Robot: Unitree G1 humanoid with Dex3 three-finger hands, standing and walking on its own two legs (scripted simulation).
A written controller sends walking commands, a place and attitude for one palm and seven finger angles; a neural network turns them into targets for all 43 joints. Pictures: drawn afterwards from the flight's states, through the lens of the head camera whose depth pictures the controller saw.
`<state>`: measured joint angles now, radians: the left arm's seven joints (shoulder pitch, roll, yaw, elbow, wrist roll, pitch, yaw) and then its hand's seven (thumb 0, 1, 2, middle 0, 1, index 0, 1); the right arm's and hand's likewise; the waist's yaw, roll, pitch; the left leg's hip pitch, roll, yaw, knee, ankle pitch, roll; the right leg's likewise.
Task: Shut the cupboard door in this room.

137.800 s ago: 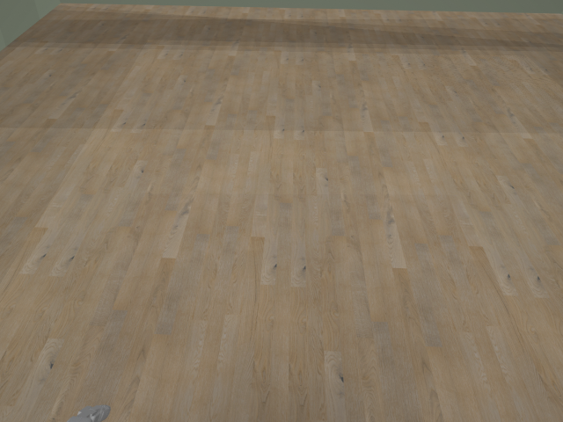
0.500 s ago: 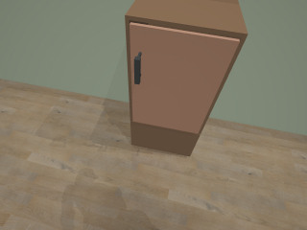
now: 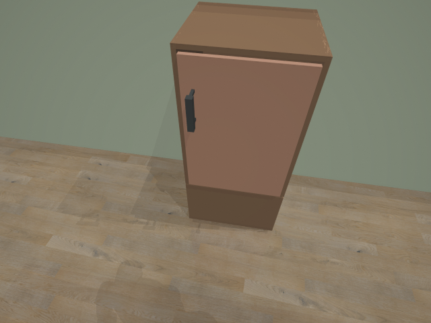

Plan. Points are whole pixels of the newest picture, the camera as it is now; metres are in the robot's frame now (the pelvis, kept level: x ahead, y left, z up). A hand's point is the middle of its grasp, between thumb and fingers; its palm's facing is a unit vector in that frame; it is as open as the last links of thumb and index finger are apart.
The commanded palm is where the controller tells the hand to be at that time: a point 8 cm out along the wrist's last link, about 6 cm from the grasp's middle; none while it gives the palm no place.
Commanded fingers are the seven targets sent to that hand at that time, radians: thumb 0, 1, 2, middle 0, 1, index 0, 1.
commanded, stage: let the arm hang, fingers relaxed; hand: left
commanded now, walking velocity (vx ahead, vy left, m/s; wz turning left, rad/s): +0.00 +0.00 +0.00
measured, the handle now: (191, 110) +0.73 +0.11 -0.02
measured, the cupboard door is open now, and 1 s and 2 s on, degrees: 0 0 0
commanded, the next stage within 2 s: look to check the result in 0.14 s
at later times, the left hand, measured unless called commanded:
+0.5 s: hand out of the picture -0.01 +0.14 -0.18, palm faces +0.04 -0.99 -0.17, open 7.4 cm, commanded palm none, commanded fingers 0.00 0.90 0.90 -0.20 -0.30 -0.20 -0.30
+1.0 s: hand out of the picture +0.01 +0.14 -0.18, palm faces +0.04 -0.99 -0.16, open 7.4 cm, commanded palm none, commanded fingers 0.00 0.90 0.90 -0.20 -0.30 -0.20 -0.30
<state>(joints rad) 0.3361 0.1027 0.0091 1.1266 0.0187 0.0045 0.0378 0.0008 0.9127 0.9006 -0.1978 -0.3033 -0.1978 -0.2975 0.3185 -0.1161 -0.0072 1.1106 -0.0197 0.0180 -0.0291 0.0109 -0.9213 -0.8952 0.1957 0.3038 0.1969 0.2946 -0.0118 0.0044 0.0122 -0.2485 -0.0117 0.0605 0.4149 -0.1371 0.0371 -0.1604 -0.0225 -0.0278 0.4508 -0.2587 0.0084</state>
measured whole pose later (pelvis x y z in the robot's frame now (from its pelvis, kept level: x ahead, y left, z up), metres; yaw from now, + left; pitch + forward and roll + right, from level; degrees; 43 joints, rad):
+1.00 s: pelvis +0.03 -0.01 +0.00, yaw +0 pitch -2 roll +0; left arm 0.31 0.13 0.00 1.15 0.01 0.00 0.04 0.00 0.91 0.90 -0.20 -0.30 -0.20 -0.30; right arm 0.27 -0.13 0.01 1.14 -0.01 0.01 -0.04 0.01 -0.92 -0.90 0.19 0.30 0.20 0.29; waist -0.01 -0.02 0.05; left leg -0.19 0.00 0.05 0.40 -0.18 0.01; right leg -0.08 0.00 -0.04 0.39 -0.28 -0.01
